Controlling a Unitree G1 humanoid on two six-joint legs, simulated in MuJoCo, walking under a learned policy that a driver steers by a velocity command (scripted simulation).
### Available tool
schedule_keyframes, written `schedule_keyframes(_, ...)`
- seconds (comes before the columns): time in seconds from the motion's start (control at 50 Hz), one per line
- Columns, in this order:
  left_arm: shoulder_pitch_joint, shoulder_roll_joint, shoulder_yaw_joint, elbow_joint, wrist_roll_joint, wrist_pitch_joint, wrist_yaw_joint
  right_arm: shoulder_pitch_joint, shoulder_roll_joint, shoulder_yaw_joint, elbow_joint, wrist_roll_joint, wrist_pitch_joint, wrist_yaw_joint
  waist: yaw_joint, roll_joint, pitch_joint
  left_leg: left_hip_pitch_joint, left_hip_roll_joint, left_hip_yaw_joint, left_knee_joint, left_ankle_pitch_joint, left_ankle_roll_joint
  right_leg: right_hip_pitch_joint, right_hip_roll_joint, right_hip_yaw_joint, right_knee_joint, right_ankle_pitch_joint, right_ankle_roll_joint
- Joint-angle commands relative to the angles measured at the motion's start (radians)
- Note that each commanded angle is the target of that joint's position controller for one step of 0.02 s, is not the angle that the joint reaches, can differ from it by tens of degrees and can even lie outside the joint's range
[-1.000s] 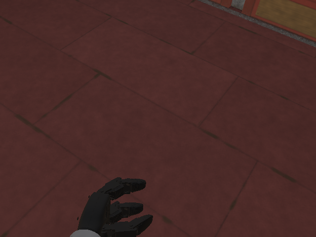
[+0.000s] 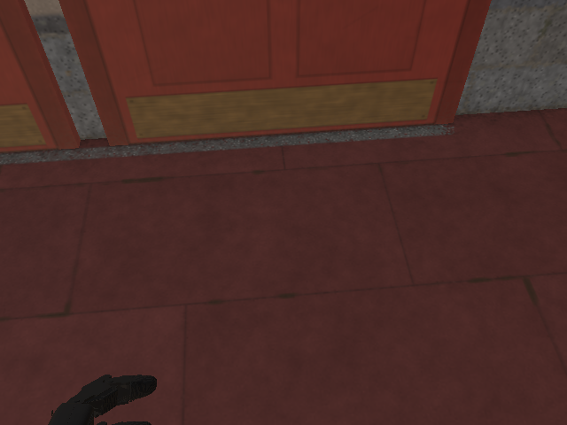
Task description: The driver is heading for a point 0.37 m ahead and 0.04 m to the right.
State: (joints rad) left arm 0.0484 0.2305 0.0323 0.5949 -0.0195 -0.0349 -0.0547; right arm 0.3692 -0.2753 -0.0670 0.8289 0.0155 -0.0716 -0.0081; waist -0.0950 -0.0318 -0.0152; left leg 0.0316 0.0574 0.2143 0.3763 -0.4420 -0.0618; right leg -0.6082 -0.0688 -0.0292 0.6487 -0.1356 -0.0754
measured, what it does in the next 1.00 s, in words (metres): walks ahead: right foot, then left foot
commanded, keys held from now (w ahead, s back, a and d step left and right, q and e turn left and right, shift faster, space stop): w+e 0.24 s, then no key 0.76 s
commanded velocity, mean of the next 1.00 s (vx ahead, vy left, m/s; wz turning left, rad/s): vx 0.23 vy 0.00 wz -0.28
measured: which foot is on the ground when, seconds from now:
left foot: down 0.00-0.02, up 0.04-0.44, down 0.46-1.00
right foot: up 0.00-0.00, down 0.02-0.46, up 0.48-0.74, down 0.76-1.00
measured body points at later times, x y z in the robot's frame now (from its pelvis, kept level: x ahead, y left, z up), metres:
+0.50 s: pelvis +0.27 -0.02 +0.00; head +0.30 -0.02 +0.45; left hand +0.40 +0.24 -0.11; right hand +0.44 -0.29 -0.07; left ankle +0.41 +0.07 -0.72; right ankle +0.14 -0.11 -0.71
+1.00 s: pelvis +0.34 -0.05 +0.01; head +0.34 -0.05 +0.46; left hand +0.50 +0.16 -0.11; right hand +0.40 -0.31 -0.12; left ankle +0.41 +0.07 -0.72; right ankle +0.29 -0.17 -0.72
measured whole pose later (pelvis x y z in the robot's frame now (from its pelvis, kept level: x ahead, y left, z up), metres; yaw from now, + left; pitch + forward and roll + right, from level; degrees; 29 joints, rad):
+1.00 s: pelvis +0.34 -0.05 +0.01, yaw -14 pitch +0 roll +1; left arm 0.26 0.18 0.04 0.76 0.01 -0.01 0.03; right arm 0.19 -0.20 -0.04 0.81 -0.01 -0.02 -0.01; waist -0.01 0.00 0.00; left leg -0.34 0.00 0.00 0.58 -0.24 -0.01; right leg -0.26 -0.01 0.05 0.62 -0.36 0.02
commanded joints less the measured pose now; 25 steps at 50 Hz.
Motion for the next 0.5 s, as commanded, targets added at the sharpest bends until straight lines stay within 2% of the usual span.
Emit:
schedule_keyframes(0.02,0.327,0.229,0.107,0.004,0.008,-0.003,0.023,-0.039,-0.162,-0.036,-0.078,-0.007,0.001,-0.021,0.234,0.077,-0.179,-0.255,0.138,-0.024,0.492,0.873,0.092,0.589,0.069,0.022,-0.071,0.027,-0.103)
schedule_keyframes(0.04,0.362,0.372,0.131,0.004,-0.002,-0.008,0.034,0.031,-0.031,0.012,-0.151,-0.05,-0.026,-0.009,0.161,-0.216,-0.274,-0.749,-0.035,-0.053,0.89,0.036,0.018,0.978,-0.221,0.565,-0.127,-0.029,-0.287)
schedule_keyframes(0.06,0.434,0.305,0.113,-0.011,-0.004,-0.012,0.038,-0.061,-0.081,0.011,-0.168,-0.026,-0.067,0.007,0.234,-0.181,-0.451,-0.885,-0.086,-0.29,1.069,-0.106,0.025,1.064,-0.289,0.885,-0.319,-0.136,-0.359)
schedule_keyframes(0.08,0.409,0.248,0.096,0.004,0.009,-0.018,0.041,-0.143,-0.112,0.001,-0.192,0.013,-0.085,0.016,0.24,-0.135,-0.332,-0.987,-0.03,-0.314,1.095,-0.017,0.043,1.01,-0.256,0.745,-0.32,-0.102,-0.307)
schedule_keyframes(0.1,0.337,0.207,0.085,-0.006,0.009,-0.022,0.043,-0.157,-0.095,0.01,-0.196,0.008,-0.092,0.007,0.199,-0.062,-0.243,-0.955,0.017,-0.3,1.019,0.077,0.051,0.849,-0.214,0.607,-0.302,-0.036,-0.264)
schedule_keyframes(0.12,0.256,0.179,0.075,-0.025,0.01,-0.022,0.039,-0.17,-0.102,0.006,-0.193,-0.02,-0.089,-0.003,0.151,0.007,-0.171,-0.885,0.044,-0.294,0.946,0.121,0.047,0.677,-0.177,0.517,-0.313,0.056,-0.241)
schedule_keyframes(0.14,0.202,0.154,0.065,-0.033,0.017,-0.023,0.038,-0.158,-0.116,-0.005,-0.194,-0.034,-0.075,-0.007,0.102,0.002,-0.134,-0.794,0.066,-0.301,0.893,0.137,0.041,0.541,-0.149,0.455,-0.339,0.13,-0.232)
schedule_keyframes(0.16,0.173,0.148,0.063,-0.037,0.024,-0.024,0.038,-0.142,-0.113,-0.008,-0.192,-0.038,-0.058,-0.005,0.073,-0.009,-0.11,-0.742,0.069,-0.3,0.855,0.136,0.035,0.456,-0.129,0.431,-0.365,0.143,-0.232)
schedule_keyframes(0.2,0.169,0.148,0.064,-0.019,0.019,-0.031,0.044,-0.144,-0.09,-0.003,-0.187,-0.04,-0.036,-0.006,0.055,-0.005,-0.074,-0.706,0.062,-0.282,0.763,0.151,0.016,0.353,-0.103,0.371,-0.389,0.188,-0.233)
schedule_keyframes(0.24,0.192,0.17,0.071,0.002,0.015,-0.032,0.057,-0.208,-0.061,0.009,-0.2,-0.044,-0.029,-0.007,0.068,-0.007,-0.04,-0.698,0.045,-0.268,0.624,0.255,-0.002,0.297,-0.072,0.316,-0.394,0.209,-0.219)
schedule_keyframes(0.28,0.203,0.177,0.074,0.022,0.011,-0.024,0.069,-0.283,-0.03,0.023,-0.206,-0.043,-0.031,-0.001,0.094,-0.028,-0.018,-0.63,0.009,-0.246,0.437,0.394,-0.002,0.257,-0.028,0.235,-0.362,0.306,-0.175)
schedule_keyframes(0.32,0.258,0.181,0.075,0.049,0.005,-0.017,0.074,-0.347,-0.026,0.027,-0.211,-0.035,-0.037,0.009,0.134,-0.056,-0.037,-0.563,-0.037,-0.23,0.304,0.506,0.003,0.281,-0.016,0.216,-0.323,0.34,-0.147)
schedule_keyframes(0.36,0.294,0.179,0.074,0.067,0.0,-0.012,0.074,-0.372,-0.043,0.02,-0.215,-0.026,-0.04,0.02,0.153,-0.071,-0.059,-0.537,-0.053,-0.243,0.237,0.537,0.021,0.345,-0.042,0.25,-0.274,0.331,-0.135)
schedule_keyframes(0.38,0.3,0.174,0.072,0.072,0.001,-0.01,0.075,-0.38,-0.057,0.014,-0.22,-0.028,-0.042,0.022,0.154,-0.073,-0.061,-0.535,-0.058,-0.25,0.206,0.522,0.037,0.38,-0.055,0.274,-0.24,0.331,-0.125)
schedule_keyframes(0.42,0.284,0.162,0.069,0.072,0.006,-0.006,0.078,-0.343,-0.072,0.001,-0.214,-0.038,-0.048,0.028,0.127,-0.081,-0.078,-0.476,-0.066,-0.249,0.126,0.517,0.078,0.43,-0.06,0.31,-0.157,0.336,-0.093)
schedule_keyframes(0.44,0.271,0.146,0.065,0.069,0.007,-0.006,0.079,-0.301,-0.072,-0.004,-0.203,-0.048,-0.053,0.028,0.102,-0.077,-0.09,-0.396,-0.07,-0.233,0.069,0.578,0.101,0.428,-0.027,0.3,-0.098,0.35,-0.068)
schedule_keyframes(0.46,0.275,0.114,0.058,0.055,0.018,-0.011,0.08,-0.25,-0.107,-0.013,-0.201,-0.062,-0.059,0.022,0.087,-0.044,-0.136,-0.258,0.0,-0.278,0.079,0.842,0.135,0.385,0.037,0.274,0.011,0.308,-0.026)
schedule_keyframes(0.48,0.366,0.066,0.04,0.052,0.029,-0.023,0.077,-0.169,-0.156,-0.02,-0.202,-0.086,-0.059,0.014,0.098,0.127,-0.266,0.044,0.202,-0.455,0.166,1.215,0.259,0.193,0.114,0.235,0.248,-0.001,0.037)
schedule_keyframes(0.5,0.467,0.085,0.033,0.083,0.022,-0.026,0.073,-0.1,-0.113,-0.016,-0.169,-0.066,-0.041,0.016,0.085,0.332,-0.406,0.194,0.367,-0.687,0.135,1.237,0.409,0.068,0.156,0.2,0.48,-0.525,0.101)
